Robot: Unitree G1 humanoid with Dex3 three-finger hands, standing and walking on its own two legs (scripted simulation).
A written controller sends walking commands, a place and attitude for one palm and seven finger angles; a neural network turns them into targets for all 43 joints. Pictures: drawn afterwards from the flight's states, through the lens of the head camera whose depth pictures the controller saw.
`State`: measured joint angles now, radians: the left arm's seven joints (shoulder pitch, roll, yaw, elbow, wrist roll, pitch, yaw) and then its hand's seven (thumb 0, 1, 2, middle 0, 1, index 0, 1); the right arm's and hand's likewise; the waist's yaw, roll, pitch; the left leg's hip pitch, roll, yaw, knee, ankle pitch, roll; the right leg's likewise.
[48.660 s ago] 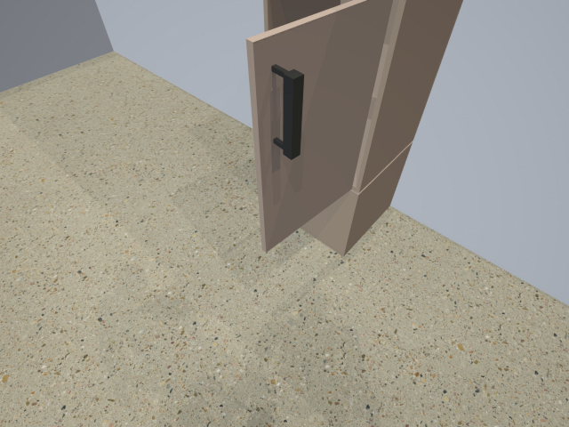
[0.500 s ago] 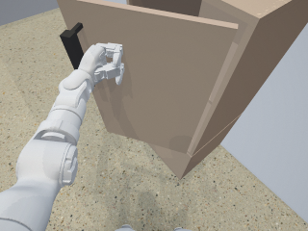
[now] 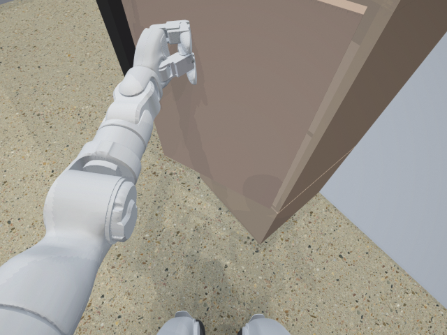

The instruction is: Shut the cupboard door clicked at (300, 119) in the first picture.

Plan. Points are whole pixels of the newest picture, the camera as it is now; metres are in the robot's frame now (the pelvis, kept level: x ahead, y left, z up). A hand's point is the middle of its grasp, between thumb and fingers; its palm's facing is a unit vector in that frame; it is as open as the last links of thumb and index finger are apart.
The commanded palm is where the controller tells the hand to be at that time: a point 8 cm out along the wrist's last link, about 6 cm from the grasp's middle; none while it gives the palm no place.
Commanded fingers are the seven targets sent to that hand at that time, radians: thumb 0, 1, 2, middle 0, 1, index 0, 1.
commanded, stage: pull the fist back off the door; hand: left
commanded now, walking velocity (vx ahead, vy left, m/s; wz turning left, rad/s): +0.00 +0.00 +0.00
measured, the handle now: (131, 38) +0.60 +0.12 +0.15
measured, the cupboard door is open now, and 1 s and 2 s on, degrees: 21 18 18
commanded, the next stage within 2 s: draw the hand back to the body in 0.76 s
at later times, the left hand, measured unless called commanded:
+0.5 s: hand (187, 82) +0.48 +0.03 +0.16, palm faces -0.07 -1.00 -0.03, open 3.1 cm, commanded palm +0.44 +0.07 +0.15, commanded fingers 0.00 0.90 0.90 -1.30 -1.50 -1.30 -1.50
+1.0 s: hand (182, 103) +0.44 +0.03 +0.16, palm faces -0.06 -1.00 +0.03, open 3.1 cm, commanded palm +0.39 +0.09 +0.16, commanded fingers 0.00 0.90 0.90 -1.30 -1.50 -1.30 -1.50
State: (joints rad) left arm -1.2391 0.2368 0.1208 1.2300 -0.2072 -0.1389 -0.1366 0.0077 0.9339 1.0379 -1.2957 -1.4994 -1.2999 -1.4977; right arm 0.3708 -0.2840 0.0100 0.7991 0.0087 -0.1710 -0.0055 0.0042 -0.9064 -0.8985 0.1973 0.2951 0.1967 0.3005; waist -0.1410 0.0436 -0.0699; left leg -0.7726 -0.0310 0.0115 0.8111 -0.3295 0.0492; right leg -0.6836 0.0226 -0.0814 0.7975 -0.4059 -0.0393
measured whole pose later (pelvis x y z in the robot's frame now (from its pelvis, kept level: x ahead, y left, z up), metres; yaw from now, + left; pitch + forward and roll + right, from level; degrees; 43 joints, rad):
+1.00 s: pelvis +0.01 -0.02 +0.03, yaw -3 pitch +5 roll +1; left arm -0.62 0.10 0.11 0.71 -0.15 -0.13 0.05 0.01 0.90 0.90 -1.29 -1.50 -1.30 -1.50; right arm 0.30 -0.23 0.03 0.64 0.04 -0.03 0.02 0.01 -0.91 -0.90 0.20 0.30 0.20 0.30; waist -0.05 0.04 -0.07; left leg -0.41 -0.01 0.06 0.61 -0.29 0.02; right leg -0.36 0.05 -0.02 0.63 -0.36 -0.06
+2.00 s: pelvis +0.02 +0.01 +0.04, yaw -3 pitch -4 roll -1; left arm 0.43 0.34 0.26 -0.33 -0.08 -0.06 0.07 0.01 0.89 0.90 -0.55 -0.68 -0.55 -0.67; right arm 0.22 -0.24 0.03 0.63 0.02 0.01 -0.05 0.01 -0.90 -0.90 0.20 0.30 0.20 0.30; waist 0.04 0.07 0.00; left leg -0.12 -0.04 0.06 0.40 -0.22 0.06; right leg -0.03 0.03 -0.01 0.36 -0.26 -0.02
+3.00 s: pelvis +0.00 +0.03 +0.03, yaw -5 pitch +0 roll -1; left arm 0.55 0.46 0.40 -0.46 -0.07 -0.12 0.10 0.01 0.89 0.90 -0.21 -0.30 -0.21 -0.30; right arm 0.19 -0.25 -0.01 0.53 0.03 0.07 -0.08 0.01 -0.91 -0.90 0.20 0.30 0.20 0.30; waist 0.00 0.03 -0.02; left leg -0.29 -0.04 0.11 0.51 -0.23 0.10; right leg -0.24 0.02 0.03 0.51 -0.27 0.01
